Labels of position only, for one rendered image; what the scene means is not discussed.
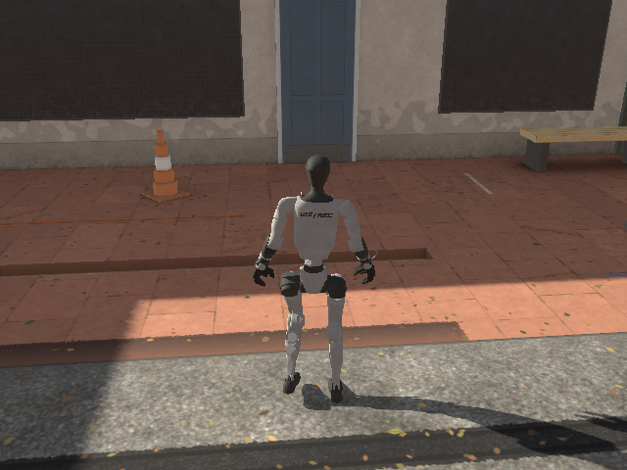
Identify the robot left upper arm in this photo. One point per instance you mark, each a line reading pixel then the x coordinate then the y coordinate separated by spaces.
pixel 284 206

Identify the robot torso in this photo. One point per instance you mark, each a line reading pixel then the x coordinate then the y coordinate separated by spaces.
pixel 315 226

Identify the left robot hand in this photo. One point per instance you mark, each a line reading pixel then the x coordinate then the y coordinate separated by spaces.
pixel 257 273

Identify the right robot forearm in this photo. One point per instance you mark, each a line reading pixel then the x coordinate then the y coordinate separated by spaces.
pixel 364 257

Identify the left robot forearm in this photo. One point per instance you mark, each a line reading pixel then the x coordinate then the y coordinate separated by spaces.
pixel 265 256

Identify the right robot hand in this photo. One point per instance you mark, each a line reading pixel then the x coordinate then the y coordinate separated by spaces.
pixel 370 273

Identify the left robot shin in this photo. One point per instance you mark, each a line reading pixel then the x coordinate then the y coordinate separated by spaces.
pixel 292 346

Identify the robot right upper arm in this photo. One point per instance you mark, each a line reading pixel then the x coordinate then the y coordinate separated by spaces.
pixel 347 209

